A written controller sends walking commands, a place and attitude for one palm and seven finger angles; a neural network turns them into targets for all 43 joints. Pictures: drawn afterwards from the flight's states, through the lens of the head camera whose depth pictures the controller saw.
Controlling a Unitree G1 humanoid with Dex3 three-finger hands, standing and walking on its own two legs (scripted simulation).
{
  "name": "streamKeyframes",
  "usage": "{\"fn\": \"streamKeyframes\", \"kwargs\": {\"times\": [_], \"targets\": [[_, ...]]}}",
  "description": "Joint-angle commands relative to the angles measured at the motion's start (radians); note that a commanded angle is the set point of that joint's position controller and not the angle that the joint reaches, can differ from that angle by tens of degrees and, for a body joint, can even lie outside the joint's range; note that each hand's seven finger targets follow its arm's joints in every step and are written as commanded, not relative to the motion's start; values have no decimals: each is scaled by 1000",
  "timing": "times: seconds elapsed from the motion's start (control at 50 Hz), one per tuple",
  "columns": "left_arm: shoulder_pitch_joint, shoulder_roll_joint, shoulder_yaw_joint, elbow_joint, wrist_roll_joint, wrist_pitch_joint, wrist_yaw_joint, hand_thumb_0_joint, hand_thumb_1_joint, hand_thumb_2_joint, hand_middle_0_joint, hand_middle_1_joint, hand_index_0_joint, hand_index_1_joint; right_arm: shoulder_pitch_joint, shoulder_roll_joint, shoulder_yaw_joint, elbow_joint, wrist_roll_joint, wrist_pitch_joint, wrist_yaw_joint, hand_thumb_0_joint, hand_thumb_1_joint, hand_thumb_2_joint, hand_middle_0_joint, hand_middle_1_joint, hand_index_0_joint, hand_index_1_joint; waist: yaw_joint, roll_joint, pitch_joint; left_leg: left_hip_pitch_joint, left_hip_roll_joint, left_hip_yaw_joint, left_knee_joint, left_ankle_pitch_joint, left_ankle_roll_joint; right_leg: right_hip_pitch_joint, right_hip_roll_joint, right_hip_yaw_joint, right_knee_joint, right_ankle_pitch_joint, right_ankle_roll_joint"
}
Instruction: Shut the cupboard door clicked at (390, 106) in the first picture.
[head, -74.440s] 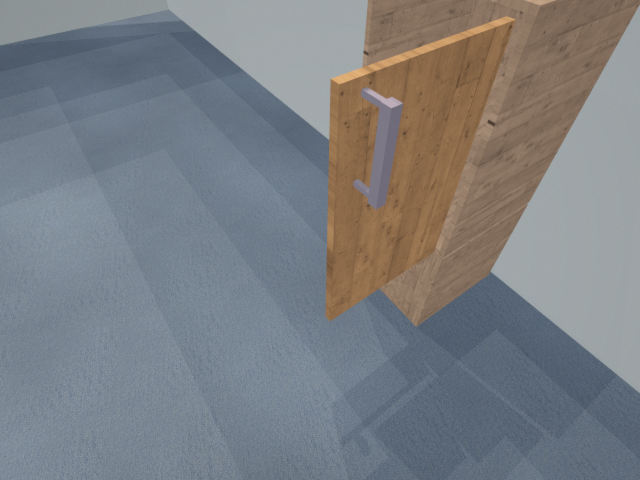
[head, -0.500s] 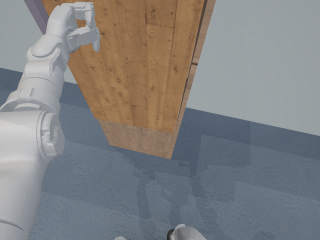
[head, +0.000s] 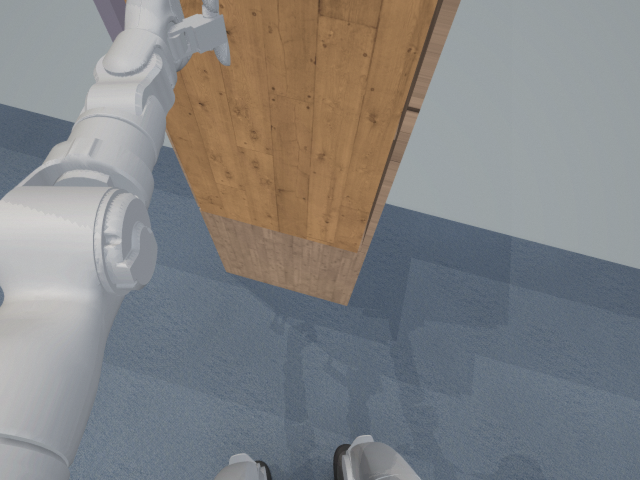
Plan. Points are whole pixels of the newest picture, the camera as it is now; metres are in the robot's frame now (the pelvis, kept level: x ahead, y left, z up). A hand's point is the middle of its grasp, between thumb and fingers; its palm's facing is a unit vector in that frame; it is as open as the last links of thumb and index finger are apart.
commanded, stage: pull the fist back off the door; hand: left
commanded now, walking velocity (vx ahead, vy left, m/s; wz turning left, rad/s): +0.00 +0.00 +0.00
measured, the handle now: (126, 8) +0.62 +0.13 +0.18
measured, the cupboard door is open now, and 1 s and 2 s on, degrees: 0 0 0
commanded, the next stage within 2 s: draw the hand back to the body in 0.78 s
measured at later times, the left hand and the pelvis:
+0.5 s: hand (238, 29) +0.56 +0.01 +0.19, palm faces +0.02 -1.00 +0.01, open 3.2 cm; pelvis +0.00 +0.00 +0.01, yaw -3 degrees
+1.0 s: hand (244, 57) +0.51 +0.01 +0.19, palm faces +0.04 -1.00 +0.04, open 3.1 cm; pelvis +0.02 -0.01 +0.02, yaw -2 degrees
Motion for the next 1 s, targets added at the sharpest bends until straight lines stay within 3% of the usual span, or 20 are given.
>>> {"fn": "streamKeyframes", "kwargs": {"times": [0.0, 0.06, 0.12, 0.16, 0.18, 0.3, 0.34, 0.44, 0.5, 0.54, 0.56, 0.58, 0.62, 0.68, 0.76, 0.82, 0.88, 0.9, 0.94, 0.98], "targets": [[-658, -7, 94, -266, 27, -70, 371, 0, 900, 900, -1300, -1500, -1300, -1500, 232, -135, -50, -29, -38, -30, 54, 0, -900, -900, 200, 300, 200, 300, -106, 27, -500, 398, -25, -54, -45, 329, 9, 67, 48, 34, -88, 266, 28], [-656, 21, 85, -261, 146, -132, 503, 0, 900, 900, -1300, -1500, -1300, -1500, 243, -135, -54, -23, -62, -33, 85, 0, -900, -900, 200, 300, 200, 300, -110, 15, -488, 355, -33, -43, -46, 272, 10, 59, 42, 37, -81, 220, 28], [-663, 59, 38, -258, 239, -175, 499, 0, 900, 900, -1300, -1500, -1300, -1500, 242, -142, -61, -38, -68, -31, 100, 0, -900, -900, 200, 300, 200, 300, -113, 66, -495, 350, -42, -30, -53, 213, 13, 62, 35, 45, -81, 189, 18], [-629, 93, 37, -212, 247, -173, 462, 0, 900, 900, -1300, -1500, -1300, -1500, 239, -151, -61, -48, -56, -21, 96, 0, -900, -900, 200, 300, 200, 300, -106, 52, -486, 344, -42, -25, -69, 187, 15, 87, 34, 53, -91, 184, 13], [-639, 83, 27, -212, 230, -165, 443, 0, 900, 900, -1300, -1500, -1300, -1500, 235, -152, -61, -57, -52, -17, 92, 0, -900, -900, 200, 300, 200, 300, -111, 43, -480, 343, -43, -26, -80, 167, 16, 106, 34, 55, -100, 180, 13], [-522, 113, 98, -208, 98, -130, 355, 0, 900, 900, -1300, -1500, -1300, -1500, 205, -153, -54, -89, -21, -12, 65, 0, -900, -900, 200, 300, 200, 300, -54, -76, -483, 303, -48, 0, -128, 138, 28, 253, 40, 71, -140, 215, 17], [-453, 107, 106, -210, 89, -145, 349, 0, 900, 900, -1300, -1500, -1300, -1500, 213, -148, -52, -92, -21, -14, 64, 0, -900, -900, 200, 300, 200, 300, -39, -85, -444, 288, -47, 7, -138, 139, 29, 268, 40, 68, -148, 216, 16], [-258, 62, 94, -302, 109, -193, 362, 0, 900, 900, -1300, -1500, -1300, -1500, 199, -136, -65, -113, -23, -9, 76, 0, -900, -900, 200, 300, 200, 300, 24, -57, -461, 340, -47, 30, -137, 239, 23, 309, 43, 58, -131, 308, 8], [-218, 43, 78, -347, 109, -177, 361, 0, 900, 900, -1300, -1500, -1300, -1500, 177, -138, -72, -123, -14, 5, 76, 0, -900, -900, 200, 300, 200, 300, 30, -78, -439, 352, -45, 40, -148, 239, 23, 325, 44, 58, -142, 324, 11], [-235, -19, 32, -437, 92, -172, 359, 0, 900, 900, -1300, -1500, -1300, -1500, 158, -128, -76, -137, -5, 10, 71, 0, -900, -900, 200, 300, 200, 300, 32, -40, -440, 405, -47, 43, -152, 268, 23, 332, 46, 54, -146, 343, 7], [-240, -9, 42, -497, 89, -176, 360, 0, 900, 900, -1300, -1500, -1300, -1500, 147, -128, -80, -137, -1, 11, 68, 0, -900, -900, 200, 300, 200, 300, 43, -19, -477, 451, -44, 41, -149, 305, 20, 335, 49, 56, -142, 373, 7], [-252, -47, 8, -577, 74, -181, 359, 0, 900, 900, -1300, -1500, -1300, -1500, 129, -122, -80, -145, 2, 9, 66, 0, -900, -900, 200, 300, 200, 300, 48, 26, -502, 498, -42, 34, -149, 347, 15, 339, 51, 52, -138, 395, 4], [-223, -94, -19, -685, 47, -185, 358, 0, 900, 900, -1300, -1500, -1300, -1500, 105, -111, -84, -148, 9, -1, 61, 0, -900, -900, 200, 300, 200, 300, 61, 38, -543, 576, -34, 29, -138, 441, 11, 352, 56, 48, -132, 453, 2], [-167, -201, -118, -725, 37, -155, 354, 0, 900, 900, -1300, -1500, -1300, -1500, 78, -100, -83, -133, 20, -7, 55, 0, -900, -900, 200, 300, 200, 300, 46, 8, -486, 611, -21, 18, -143, 498, 8, 327, 58, 37, -138, 465, 9], [-149, -177, -87, -610, 50, -71, 385, 0, 900, 900, -1300, -1500, -1300, -1500, 57, -100, -76, -110, 28, 9, 44, 0, -900, -900, 200, 300, 200, 300, 49, -84, -368, 534, -31, 25, -174, 428, 12, 339, 50, 36, -152, 450, 11], [-121, -186, -58, -552, 36, -30, 404, 0, 900, 900, -1300, -1500, -1300, -1500, 26, -91, -64, -119, 27, 22, 41, 0, -900, -900, 200, 300, 200, 300, 66, -119, -348, 495, -44, 36, -182, 406, 14, 375, 42, 40, -151, 470, 9], [-155, -157, -27, -510, 48, -40, 419, 0, 900, 900, -1300, -1500, -1300, -1500, 20, -85, -53, -122, 19, 32, 39, 0, -900, -900, 200, 300, 200, 300, 68, -132, -338, 473, -50, 36, -183, 394, 15, 386, 34, 45, -141, 475, 10], [-89, -140, 0, -512, 49, -51, 418, 0, 900, 900, -1300, -1500, -1300, -1500, 11, -84, -55, -138, 16, 31, 41, 0, -900, -900, 200, 300, 200, 300, 94, -142, -367, 473, -54, 43, -178, 402, 17, 408, 33, 49, -137, 489, 8], [63, -23, 105, -578, 49, -87, 408, 0, 900, 900, -1300, -1500, -1300, -1500, -5, -85, -53, -174, 15, 34, 38, 0, -900, -900, 200, 300, 200, 300, 163, -133, -451, 474, -59, 58, -184, 452, 20, 520, 26, 62, -123, 563, 2], [184, -31, 94, -681, 51, -112, 375, 0, 900, 900, -1300, -1500, -1300, -1500, -40, -72, -50, -213, 24, 37, 38, 0, -900, -900, 200, 300, 200, 300, 195, -130, -497, 477, -59, 76, -188, 497, 21, 592, 20, 70, -114, 653, 2]]}}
